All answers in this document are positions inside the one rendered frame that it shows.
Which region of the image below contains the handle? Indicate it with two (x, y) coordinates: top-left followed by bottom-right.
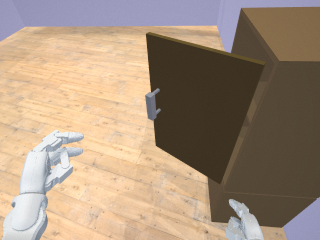
(145, 88), (161, 121)

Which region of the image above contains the left robot forearm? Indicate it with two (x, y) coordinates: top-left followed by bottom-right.
(2, 192), (48, 240)

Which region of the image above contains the robot right hand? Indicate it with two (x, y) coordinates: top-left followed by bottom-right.
(225, 199), (264, 240)

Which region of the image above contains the robot left hand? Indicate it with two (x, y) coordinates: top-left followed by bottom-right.
(19, 130), (84, 195)

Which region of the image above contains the cupboard door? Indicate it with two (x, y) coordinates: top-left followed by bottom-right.
(146, 32), (266, 184)

